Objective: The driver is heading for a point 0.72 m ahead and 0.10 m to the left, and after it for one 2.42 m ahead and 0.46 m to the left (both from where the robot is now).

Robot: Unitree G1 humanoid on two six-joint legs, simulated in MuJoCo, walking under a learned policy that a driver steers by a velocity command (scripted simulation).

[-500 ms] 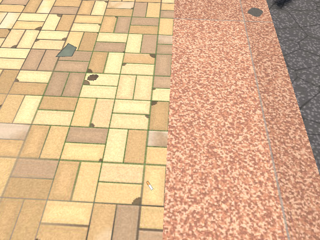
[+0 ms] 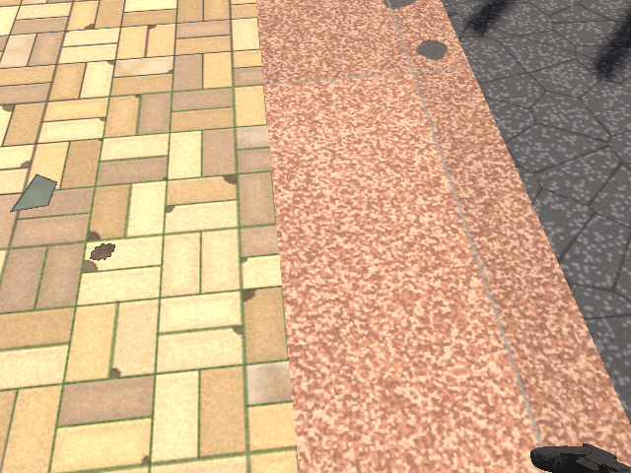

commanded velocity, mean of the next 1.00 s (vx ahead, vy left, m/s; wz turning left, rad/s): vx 0.27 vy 0.00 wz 0.18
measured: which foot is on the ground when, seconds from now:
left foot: up 0.00-0.00, down 0.02-0.46, up 0.48-0.86, down 0.88-1.00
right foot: down 0.00-0.02, up 0.04-0.44, down 0.46-0.86, up 0.88-1.00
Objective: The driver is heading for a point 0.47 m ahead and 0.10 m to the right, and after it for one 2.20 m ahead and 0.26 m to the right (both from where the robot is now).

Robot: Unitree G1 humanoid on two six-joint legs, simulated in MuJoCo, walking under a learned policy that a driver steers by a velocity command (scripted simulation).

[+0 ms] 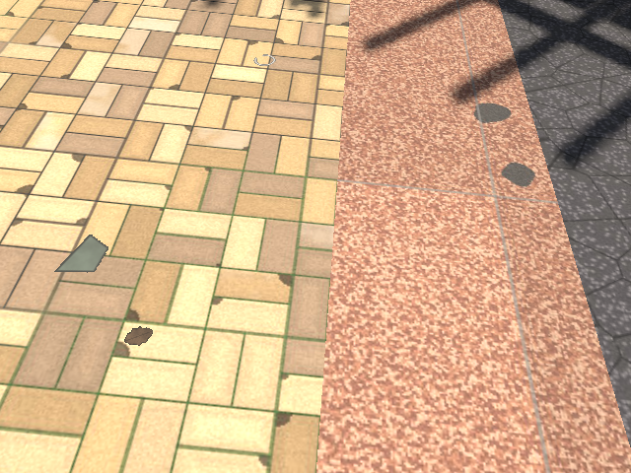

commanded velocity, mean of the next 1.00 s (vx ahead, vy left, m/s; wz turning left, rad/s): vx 0.32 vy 0.00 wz -0.25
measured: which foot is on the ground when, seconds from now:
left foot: down 0.00-0.36, up 0.38-0.84, down 0.86-1.00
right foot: up 0.00-0.32, down 0.34-0.86, up 0.88-1.00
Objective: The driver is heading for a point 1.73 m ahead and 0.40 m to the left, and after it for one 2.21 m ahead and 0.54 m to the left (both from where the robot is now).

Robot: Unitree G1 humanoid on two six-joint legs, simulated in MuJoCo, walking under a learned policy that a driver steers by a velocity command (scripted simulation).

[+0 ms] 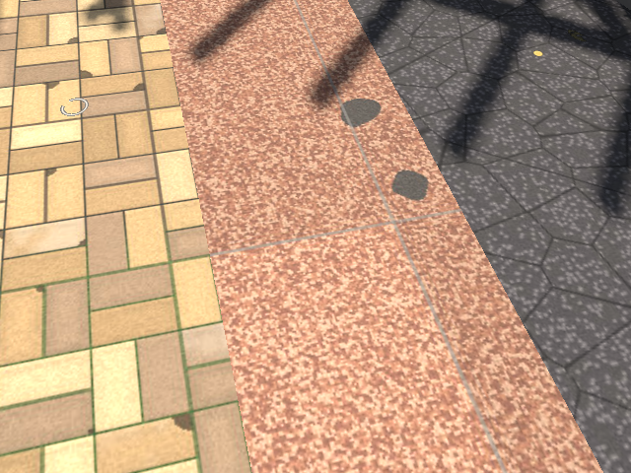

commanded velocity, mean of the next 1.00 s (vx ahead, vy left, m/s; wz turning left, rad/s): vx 0.01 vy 0.00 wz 0.35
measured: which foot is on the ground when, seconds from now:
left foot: down 0.00-0.26, up 0.28-0.70, down 0.72-1.00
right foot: up 0.00-0.24, down 0.26-0.72, up 0.74-1.00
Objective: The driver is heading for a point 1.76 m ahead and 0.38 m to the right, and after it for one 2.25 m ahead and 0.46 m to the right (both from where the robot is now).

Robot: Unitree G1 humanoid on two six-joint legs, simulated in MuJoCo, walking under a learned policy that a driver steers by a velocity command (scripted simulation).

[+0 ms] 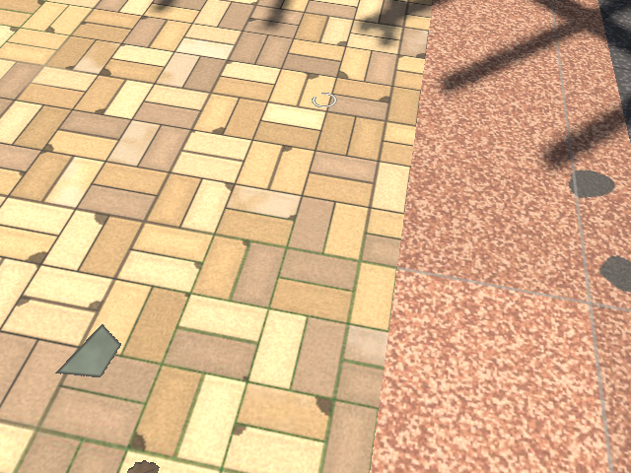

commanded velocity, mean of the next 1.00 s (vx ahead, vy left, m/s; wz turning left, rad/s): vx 0.00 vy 0.00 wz -0.32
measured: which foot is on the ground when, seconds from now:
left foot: down 0.00-0.26, up 0.28-0.80, down 0.82-1.00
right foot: up 0.00-0.24, down 0.26-0.82, up 0.84-1.00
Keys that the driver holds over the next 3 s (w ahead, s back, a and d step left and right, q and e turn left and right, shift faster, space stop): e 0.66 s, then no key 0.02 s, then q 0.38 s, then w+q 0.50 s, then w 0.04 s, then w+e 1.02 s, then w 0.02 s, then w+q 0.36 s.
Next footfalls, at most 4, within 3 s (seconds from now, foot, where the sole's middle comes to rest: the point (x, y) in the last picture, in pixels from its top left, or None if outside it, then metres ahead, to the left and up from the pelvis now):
0.26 right None -0.01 -0.11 -0.78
0.82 left None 0.09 0.06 -0.78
1.22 right None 0.00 -0.12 -0.78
1.70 left None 0.33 0.06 -0.78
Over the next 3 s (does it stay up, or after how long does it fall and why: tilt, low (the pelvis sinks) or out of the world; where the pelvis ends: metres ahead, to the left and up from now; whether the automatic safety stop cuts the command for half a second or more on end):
stays up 0.90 -0.13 0.00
